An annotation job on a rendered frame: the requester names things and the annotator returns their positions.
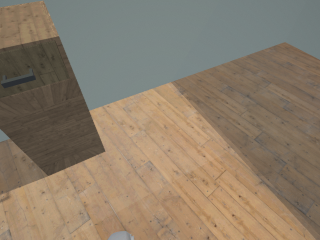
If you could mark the drawer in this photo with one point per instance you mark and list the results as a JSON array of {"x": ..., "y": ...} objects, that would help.
[{"x": 44, "y": 59}]

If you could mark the handle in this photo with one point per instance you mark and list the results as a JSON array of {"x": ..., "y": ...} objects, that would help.
[{"x": 18, "y": 80}]

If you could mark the cabinet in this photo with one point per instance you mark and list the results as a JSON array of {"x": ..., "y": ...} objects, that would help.
[{"x": 51, "y": 124}]

